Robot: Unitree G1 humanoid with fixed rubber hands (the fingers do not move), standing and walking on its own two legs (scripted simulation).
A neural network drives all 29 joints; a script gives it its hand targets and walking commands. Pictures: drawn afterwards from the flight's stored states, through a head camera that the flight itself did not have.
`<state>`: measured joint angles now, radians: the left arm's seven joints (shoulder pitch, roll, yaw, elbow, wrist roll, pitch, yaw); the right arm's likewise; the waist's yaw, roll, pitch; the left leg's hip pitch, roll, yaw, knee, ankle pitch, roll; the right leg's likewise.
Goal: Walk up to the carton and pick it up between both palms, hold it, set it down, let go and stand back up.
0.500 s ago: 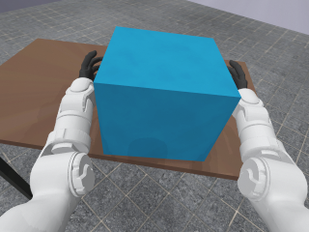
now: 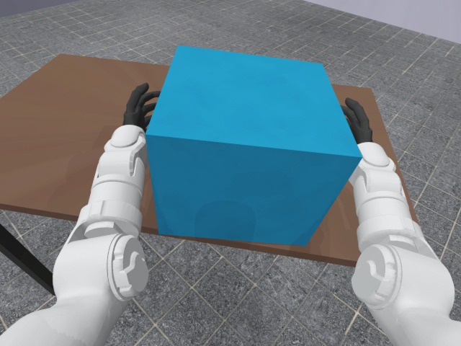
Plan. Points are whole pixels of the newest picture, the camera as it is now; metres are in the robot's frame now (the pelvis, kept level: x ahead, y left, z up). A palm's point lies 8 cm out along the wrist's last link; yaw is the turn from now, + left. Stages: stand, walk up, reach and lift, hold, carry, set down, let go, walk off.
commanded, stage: set down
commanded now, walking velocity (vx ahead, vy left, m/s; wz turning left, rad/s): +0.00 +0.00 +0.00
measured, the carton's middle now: (242, 146) +0.47 +0.02 +0.11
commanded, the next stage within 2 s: none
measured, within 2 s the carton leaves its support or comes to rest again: rests again in 0.18 s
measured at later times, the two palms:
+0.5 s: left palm (133, 135) +0.43 +0.21 +0.16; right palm (353, 145) +0.44 -0.17 +0.16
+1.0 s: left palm (131, 143) +0.42 +0.21 +0.14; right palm (350, 145) +0.44 -0.17 +0.16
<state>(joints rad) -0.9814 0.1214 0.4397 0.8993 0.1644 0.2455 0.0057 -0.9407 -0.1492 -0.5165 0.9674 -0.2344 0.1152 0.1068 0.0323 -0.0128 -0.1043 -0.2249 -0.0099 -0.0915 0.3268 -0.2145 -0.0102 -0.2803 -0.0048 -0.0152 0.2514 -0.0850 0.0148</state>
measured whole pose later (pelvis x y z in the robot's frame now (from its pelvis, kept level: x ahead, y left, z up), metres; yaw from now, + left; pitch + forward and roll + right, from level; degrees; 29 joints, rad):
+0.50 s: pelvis +0.00 +0.00 +0.00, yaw +0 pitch +5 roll -1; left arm -0.94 0.09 0.49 0.85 0.22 0.23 -0.03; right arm -0.91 -0.10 -0.59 0.91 -0.30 0.09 0.14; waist 0.03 -0.02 -0.08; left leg -0.20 -0.02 -0.09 0.32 -0.22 -0.01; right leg -0.26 -0.01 -0.02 0.25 -0.09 0.02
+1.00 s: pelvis +0.00 +0.00 +0.00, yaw +1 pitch +5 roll -1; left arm -0.90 0.07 0.53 0.80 0.25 0.22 -0.06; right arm -0.90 -0.07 -0.63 0.86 -0.35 0.06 0.16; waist 0.02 -0.02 -0.06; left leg -0.18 -0.02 -0.10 0.32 -0.22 0.00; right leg -0.24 -0.02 -0.03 0.26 -0.10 0.02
